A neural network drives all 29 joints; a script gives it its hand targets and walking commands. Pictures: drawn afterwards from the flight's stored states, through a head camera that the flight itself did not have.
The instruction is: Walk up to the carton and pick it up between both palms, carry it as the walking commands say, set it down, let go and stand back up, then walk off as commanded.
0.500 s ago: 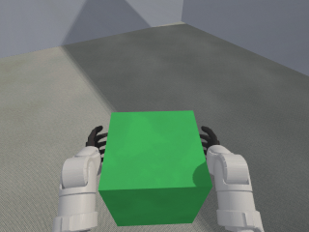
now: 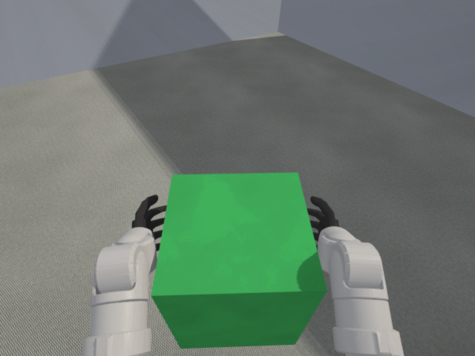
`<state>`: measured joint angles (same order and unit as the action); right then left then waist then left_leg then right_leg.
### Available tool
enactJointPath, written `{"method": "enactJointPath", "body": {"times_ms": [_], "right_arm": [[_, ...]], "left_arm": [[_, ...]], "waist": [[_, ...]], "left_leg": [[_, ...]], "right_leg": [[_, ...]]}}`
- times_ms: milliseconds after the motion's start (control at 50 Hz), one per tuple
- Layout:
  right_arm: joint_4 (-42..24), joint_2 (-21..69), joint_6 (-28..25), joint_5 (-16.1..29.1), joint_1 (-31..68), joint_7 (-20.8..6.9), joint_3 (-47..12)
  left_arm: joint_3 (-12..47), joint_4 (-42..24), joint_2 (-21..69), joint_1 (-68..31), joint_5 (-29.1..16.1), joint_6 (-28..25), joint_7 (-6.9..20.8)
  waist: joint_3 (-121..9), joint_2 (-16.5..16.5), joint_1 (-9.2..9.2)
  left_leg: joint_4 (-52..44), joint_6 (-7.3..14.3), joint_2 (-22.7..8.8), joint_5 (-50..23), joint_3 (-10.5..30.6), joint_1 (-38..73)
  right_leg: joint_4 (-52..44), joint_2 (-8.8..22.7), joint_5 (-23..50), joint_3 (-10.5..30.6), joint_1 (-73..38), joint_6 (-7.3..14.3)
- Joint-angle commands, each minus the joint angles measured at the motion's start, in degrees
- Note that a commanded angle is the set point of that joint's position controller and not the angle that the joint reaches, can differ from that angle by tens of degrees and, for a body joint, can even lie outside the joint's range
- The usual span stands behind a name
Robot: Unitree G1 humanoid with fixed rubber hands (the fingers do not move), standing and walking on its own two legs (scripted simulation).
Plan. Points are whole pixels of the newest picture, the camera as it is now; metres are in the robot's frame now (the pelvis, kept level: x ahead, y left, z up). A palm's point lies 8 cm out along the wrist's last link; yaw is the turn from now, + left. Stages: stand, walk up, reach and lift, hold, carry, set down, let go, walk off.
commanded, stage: carry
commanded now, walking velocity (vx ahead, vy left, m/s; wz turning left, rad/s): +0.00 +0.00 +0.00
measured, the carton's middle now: (236, 264) +0.30 +0.00 +0.02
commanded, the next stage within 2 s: none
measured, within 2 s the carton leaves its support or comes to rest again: neither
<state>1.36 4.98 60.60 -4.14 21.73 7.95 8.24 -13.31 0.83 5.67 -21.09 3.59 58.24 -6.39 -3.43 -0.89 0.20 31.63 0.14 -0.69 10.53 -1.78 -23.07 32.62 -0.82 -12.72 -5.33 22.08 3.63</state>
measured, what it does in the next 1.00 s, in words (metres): stands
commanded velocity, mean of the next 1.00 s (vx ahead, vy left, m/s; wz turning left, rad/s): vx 0.00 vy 0.00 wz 0.00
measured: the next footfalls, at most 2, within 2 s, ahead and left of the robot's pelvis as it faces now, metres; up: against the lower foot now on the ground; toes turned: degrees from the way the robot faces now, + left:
left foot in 1.96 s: +0.03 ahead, +0.05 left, +0.00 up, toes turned +8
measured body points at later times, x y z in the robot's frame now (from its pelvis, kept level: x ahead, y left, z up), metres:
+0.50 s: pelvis +0.00 +0.00 +0.00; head -0.01 +0.01 +0.45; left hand +0.32 +0.16 +0.07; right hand +0.32 -0.15 +0.07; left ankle +0.06 +0.12 -0.73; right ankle +0.05 -0.08 -0.73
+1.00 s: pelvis +0.01 +0.01 +0.00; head -0.01 +0.02 +0.45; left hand +0.32 +0.16 +0.06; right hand +0.31 -0.14 +0.07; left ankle +0.06 +0.12 -0.73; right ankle +0.05 -0.08 -0.73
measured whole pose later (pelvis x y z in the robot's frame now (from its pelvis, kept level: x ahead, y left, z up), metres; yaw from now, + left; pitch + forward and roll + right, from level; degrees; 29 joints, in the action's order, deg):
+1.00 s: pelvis +0.01 +0.01 +0.00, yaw -1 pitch +2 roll +0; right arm 0.1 6.6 57.0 -4.6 15.9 7.4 8.3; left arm -12.6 0.1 7.2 -15.8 4.3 54.7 -5.4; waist -5.0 -0.9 -0.1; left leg 31.9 0.6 -0.9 11.5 -2.5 -22.4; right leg 32.0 -0.8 -12.8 -4.8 21.2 2.9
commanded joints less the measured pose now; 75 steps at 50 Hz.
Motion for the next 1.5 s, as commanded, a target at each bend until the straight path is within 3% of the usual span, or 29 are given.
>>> {"method": "enactJointPath", "body": {"times_ms": [0,100,120,160,180,400,420,440,460,480,500,520,540,760,840,860,920,940,1080,1120,1140,1160,1180,1220,1280,1320,1400,1440,1480], "right_arm": [[-8.1,51.9,-3.4,19.2,36.9,-13.9,-36.9],[-11.7,52.7,-3.1,20.6,36.8,-13.9,-38.7],[-8.8,51.3,-3.6,19.0,36.7,-13.9,-36.7],[-11.8,52.0,-3.6,20.4,37.5,-13.8,-38.7],[-9.2,51.3,-3.8,19.3,36.7,-13.8,-37.2],[-11.4,50.8,-4.6,19.2,34.2,-14.0,-37.9],[-8.2,50.1,-5.0,17.8,34.3,-14.0,-36.2],[-12.2,51.3,-4.8,19.6,34.3,-13.9,-38.7],[-8.3,49.9,-5.0,17.7,34.2,-14.0,-36.1],[-12.8,51.0,-4.7,19.7,33.4,-13.9,-38.9],[-9.3,49.5,-5.1,18.2,35.5,-14.0,-36.6],[-11.8,51.1,-4.6,19.3,32.8,-13.9,-38.4],[-9.9,49.6,-5.0,18.3,34.9,-13.9,-37.0],[-11.3,49.6,-5.3,18.2,31.2,-14.0,-37.3],[-8.8,48.8,-6.2,16.7,30.4,-14.2,-35.5],[-12.1,49.8,-6.0,18.2,31.0,-14.2,-37.7],[-8.2,48.2,-6.7,15.7,29.3,-14.1,-35.1],[-12.3,49.3,-6.5,17.7,30.0,-14.1,-37.6],[-11.4,48.5,-6.3,16.7,28.1,-14.2,-36.6],[-9.1,47.9,-6.5,15.5,27.1,-14.2,-35.0],[-16.0,50.0,-5.3,18.5,26.6,-14.3,-39.3],[-22.7,50.2,-3.4,22.0,33.3,-14.2,-42.4],[-26.1,51.0,-0.9,24.2,35.8,-13.9,-44.0],[-19.8,51.3,2.8,21.1,24.2,-14.2,-41.7],[-18.0,50.5,5.0,19.4,18.8,-15.2,-41.0],[-17.9,51.6,5.9,18.6,17.1,-15.9,-40.8],[-20.5,53.6,6.3,19.9,21.8,-16.8,-41.5],[-21.9,54.5,6.5,20.8,23.0,-17.1,-42.2],[-22.0,54.4,6.8,21.5,23.2,-17.4,-42.6]], "left_arm": [[41.7,-4.9,51.5,-37.9,-19.3,0.2,14.5],[43.4,-8.3,52.2,-37.3,-20.6,0.4,14.4],[41.2,-4.3,51.2,-36.6,-18.9,0.1,14.5],[43.3,-8.1,51.7,-38.0,-20.5,0.0,14.4],[41.9,-5.1,51.2,-36.9,-19.3,-0.1,14.4],[42.7,-7.0,51.2,-34.6,-19.3,-1.0,14.4],[40.8,-4.1,50.2,-34.7,-17.8,-1.5,14.4],[43.6,-8.6,51.3,-35.1,-19.7,-1.3,14.4],[40.9,-4.6,49.9,-34.9,-17.7,-1.5,14.4],[43.6,-8.6,51.0,-33.7,-19.6,-1.2,14.3],[41.2,-4.9,49.6,-35.2,-17.9,-1.5,14.3],[43.0,-8.0,50.9,-33.4,-19.3,-1.2,14.3],[41.5,-5.7,49.7,-35.1,-18.2,-1.5,14.3],[42.1,-7.4,49.7,-31.8,-18.2,-1.9,14.3],[40.7,-5.3,49.0,-31.2,-16.5,-2.8,14.3],[43.0,-8.4,49.9,-31.4,-18.1,-2.6,14.3],[40.1,-3.9,48.8,-30.0,-15.8,-3.2,14.2],[42.8,-8.4,49.4,-30.3,-17.7,-3.1,14.2],[41.8,-7.5,48.8,-28.2,-16.6,-3.0,14.2],[40.3,-5.4,48.3,-27.6,-15.4,-3.1,14.2],[45.0,-12.8,50.7,-27.2,-18.6,-1.9,14.2],[48.1,-19.5,51.1,-33.5,-22.1,0.0,14.0],[49.7,-22.6,51.9,-35.6,-24.3,2.7,13.7],[47.4,-17.5,52.0,-24.8,-21.2,6.7,14.0],[47.4,-16.5,51.0,-21.2,-20.8,9.3,15.3],[47.6,-15.9,52.1,-19.5,-20.5,10.2,16.1],[48.3,-17.1,53.6,-23.1,-21.9,10.4,16.7],[48.1,-17.7,54.4,-23.3,-22.3,10.4,16.8],[47.5,-17.8,54.6,-22.2,-21.8,10.4,16.6]], "waist": [[-23.7,1.0,-0.09],[-23.7,1.1,-0.04],[-23.5,1.0,-0.09],[-23.5,0.4,-0.09],[-23.6,1.3,-0.06],[-23.1,1.6,-0.17],[-22.8,1.1,-0.17],[-22.8,1.1,-0.17],[-22.4,1.4,-0.19],[-22.2,0.8,-0.14],[-22.4,1.6,-0.22],[-22.4,0.9,-0.16],[-22.5,0.9,-0.19],[-22.1,1.0,-0.2],[-22.1,1.7,-0.28],[-22.1,1.7,-0.25],[-22.1,1.3,-0.28],[-21.9,1.4,-0.3],[-21.6,1.1,-0.27],[-21.7,1.3,-0.33],[-21.3,1.4,-0.36],[-22.4,1.4,-0.52],[-23.3,2.1,-0.52],[-23.2,4.2,-0.43],[-24.2,6.8,-0.28],[-22.4,7.0,-0.26],[-16.7,1.2,-0.02],[-14.8,-2.2,0.11],[-15.2,-3.6,0.22]], "left_leg": [[-4.7,2.8,-5.7,-1.3,5.9,9.7],[-4.5,2.6,-5.3,-1.1,5.7,9.8],[-4.5,2.6,-5.5,-1.0,5.8,9.6],[-4.2,2.7,-5.4,-1.5,5.7,9.5],[-4.3,2.6,-5.4,-1.4,5.7,9.5],[-5.0,2.8,-6.1,-1.3,6.1,9.6],[-5.0,2.8,-6.0,-0.6,6.1,9.4],[-4.9,2.8,-5.9,-0.3,5.9,9.3],[-4.9,2.6,-5.7,-0.2,5.7,9.2],[-4.9,2.7,-5.8,-0.5,5.7,9.3],[-4.9,2.6,-5.8,-0.4,5.8,9.3],[-4.8,2.7,-5.7,0.2,5.7,9.0],[-4.6,2.6,-5.4,-0.2,5.5,9.2],[-4.9,2.6,-5.9,-0.3,5.6,9.2],[-5.0,2.6,-6.0,-1.1,5.5,9.6],[-5.0,2.6,-6.0,-1.1,5.6,9.5],[-5.0,2.7,-6.1,-0.8,5.6,9.6],[-4.9,2.6,-6.1,-1.2,5.5,9.6],[-5.1,2.6,-6.0,-1.1,5.3,9.8],[-5.5,2.7,-6.4,-1.1,5.6,9.7],[-6.1,2.7,-7.4,-1.1,6.1,9.7],[-6.6,2.7,-8.7,-1.9,7.2,9.9],[-6.8,2.9,-10.0,-1.9,8.6,9.9],[-8.1,3.6,-12.7,-1.4,11.6,10.2],[-5.8,4.3,-15.3,-9.5,12.6,12.2],[-5.1,3.5,-14.9,-7.7,11.6,9.6],[-1.9,0.7,-10.5,4.2,6.5,2.0],[3.4,-0.5,-6.3,6.0,1.0,1.0],[5.0,-0.5,-5.2,6.6,-0.7,2.7]], "right_leg": [[-7.5,9.2,2.6,10.2,-7.7,0.7],[-8.0,9.4,1.9,10.6,-7.3,0.7],[-7.9,9.4,1.7,10.6,-7.5,0.7],[-7.9,9.5,3.0,10.5,-7.7,0.7],[-7.7,9.4,2.9,10.5,-7.8,0.7],[-7.3,8.7,2.4,9.9,-7.4,0.5],[-7.6,8.9,1.6,10.1,-7.3,0.5],[-8.0,9.0,1.1,10.2,-7.3,0.6],[-8.1,9.1,1.0,10.4,-7.0,0.6],[-8.2,9.1,1.0,10.4,-6.7,0.6],[-8.0,9.0,0.7,10.4,-6.9,0.6],[-8.4,9.2,0.5,10.6,-7.1,0.6],[-8.6,9.3,0.9,10.7,-7.0,0.7],[-8.3,9.2,1.2,10.4,-6.8,0.5],[-8.1,9.0,2.1,10.2,-6.9,0.5],[-7.8,8.8,2.4,9.9,-7.2,0.4],[-8.1,8.9,2.0,10.1,-7.1,0.4],[-7.9,8.9,2.9,10.1,-7.1,0.4],[-8.2,8.9,2.4,10.3,-6.5,0.4],[-7.9,8.5,2.2,9.8,-6.8,0.3],[-7.5,7.8,2.1,9.1,-6.6,0.2],[-6.3,6.9,3.0,8.5,-7.2,0.0],[-4.6,6.1,2.9,8.0,-7.1,-0.3],[-2.0,5.2,1.5,7.6,-5.3,-0.6],[0.5,4.9,3.4,7.2,-4.0,-1.3],[-0.6,5.6,3.6,8.1,-4.1,-1.4],[-7.6,8.8,-1.0,12.6,-3.0,-0.9],[-12.7,11.7,-3.6,15.7,-2.0,0.2],[-13.3,12.1,-5.0,14.4,-1.1,1.2]]}}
